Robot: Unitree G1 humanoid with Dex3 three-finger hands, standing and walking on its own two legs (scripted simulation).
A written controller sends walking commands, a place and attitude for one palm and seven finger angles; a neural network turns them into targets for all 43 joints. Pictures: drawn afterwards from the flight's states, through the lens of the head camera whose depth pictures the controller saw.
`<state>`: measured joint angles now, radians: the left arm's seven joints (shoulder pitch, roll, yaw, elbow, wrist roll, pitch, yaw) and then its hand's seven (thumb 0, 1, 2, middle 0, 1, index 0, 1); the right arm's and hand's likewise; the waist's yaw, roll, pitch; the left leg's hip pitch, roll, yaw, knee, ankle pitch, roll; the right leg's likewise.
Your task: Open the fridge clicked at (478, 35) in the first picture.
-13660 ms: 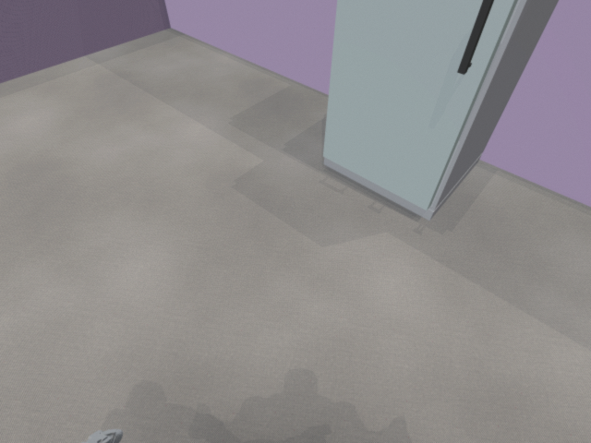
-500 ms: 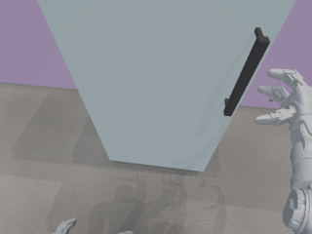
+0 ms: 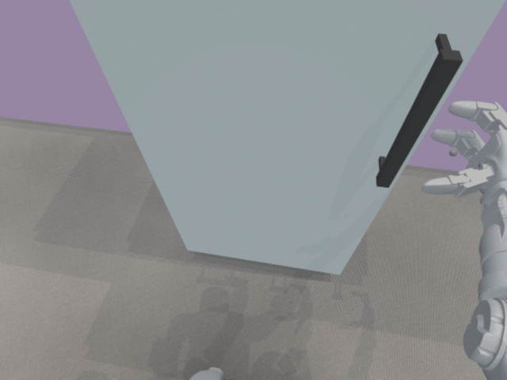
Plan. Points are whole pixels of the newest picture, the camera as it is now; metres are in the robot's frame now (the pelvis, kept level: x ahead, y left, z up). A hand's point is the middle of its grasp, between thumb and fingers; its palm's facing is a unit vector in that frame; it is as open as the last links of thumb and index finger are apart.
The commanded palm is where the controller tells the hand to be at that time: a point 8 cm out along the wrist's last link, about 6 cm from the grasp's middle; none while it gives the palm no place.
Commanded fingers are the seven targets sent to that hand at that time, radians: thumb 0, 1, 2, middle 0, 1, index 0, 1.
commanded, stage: move the hooked fingers beside the handle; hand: right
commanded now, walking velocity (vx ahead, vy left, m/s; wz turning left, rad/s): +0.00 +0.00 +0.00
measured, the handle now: (407, 123) +0.52 -0.17 +0.12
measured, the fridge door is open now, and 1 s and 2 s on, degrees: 0 0 0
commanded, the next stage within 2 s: feel for the door with the fingertips in 0.46 s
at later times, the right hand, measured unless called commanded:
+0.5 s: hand (446, 151) +0.45 -0.21 +0.13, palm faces +0.03 +1.00 +0.01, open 14.0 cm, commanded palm +0.42 -0.26 +0.13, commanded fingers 0.00 0.50 -0.30 0.30 1.20 0.30 1.20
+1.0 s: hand (415, 149) +0.46 -0.17 +0.13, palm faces +0.01 +1.00 +0.01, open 14.0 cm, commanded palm +0.43 -0.23 +0.13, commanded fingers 0.00 0.50 -0.30 0.30 1.20 0.30 1.20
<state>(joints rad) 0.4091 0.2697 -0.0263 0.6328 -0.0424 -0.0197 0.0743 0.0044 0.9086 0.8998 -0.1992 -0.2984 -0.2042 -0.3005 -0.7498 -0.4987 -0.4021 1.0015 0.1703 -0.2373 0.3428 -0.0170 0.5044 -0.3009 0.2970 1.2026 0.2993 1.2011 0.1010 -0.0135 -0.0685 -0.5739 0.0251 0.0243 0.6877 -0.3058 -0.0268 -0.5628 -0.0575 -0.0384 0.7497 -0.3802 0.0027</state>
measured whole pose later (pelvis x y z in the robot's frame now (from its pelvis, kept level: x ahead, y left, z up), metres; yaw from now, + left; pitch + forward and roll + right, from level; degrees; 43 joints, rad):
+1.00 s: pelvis +0.00 +0.01 +0.00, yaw -1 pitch +10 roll +1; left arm 0.36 0.26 -0.03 0.62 -0.04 -0.02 0.06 0.00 0.91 0.90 -0.20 -0.30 -0.20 -0.30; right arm -0.78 -0.38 -0.32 0.99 0.14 -0.23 0.22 -0.02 0.51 -0.30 0.30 1.20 0.30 1.20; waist 0.09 -0.02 -0.07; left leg -0.57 0.03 0.03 0.71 -0.32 -0.02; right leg -0.55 -0.05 -0.03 0.75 -0.37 0.01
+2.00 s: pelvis +0.00 +0.01 +0.00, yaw +0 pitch +11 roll +1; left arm 0.40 0.26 -0.02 0.63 -0.03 -0.01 0.04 0.00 0.91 0.90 -0.20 -0.30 -0.20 -0.30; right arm -0.80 -0.38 -0.33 1.01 0.13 -0.26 0.20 -0.02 0.50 -0.30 0.30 1.21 0.30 1.21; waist 0.10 -0.03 -0.09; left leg -0.60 0.02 0.03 0.72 -0.32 -0.02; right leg -0.58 -0.06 -0.03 0.76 -0.38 0.01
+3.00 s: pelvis +0.00 +0.01 +0.00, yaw -1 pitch +11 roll +1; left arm 0.38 0.26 0.00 0.67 -0.02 -0.02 0.03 0.00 0.91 0.90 -0.20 -0.30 -0.20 -0.30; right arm -0.83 -0.31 -0.25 1.02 0.13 -0.26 0.10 -0.02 0.51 -0.30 0.29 1.20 0.29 1.20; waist 0.09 -0.03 -0.08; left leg -0.58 0.03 0.04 0.72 -0.32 -0.01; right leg -0.57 -0.05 -0.02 0.75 -0.38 0.02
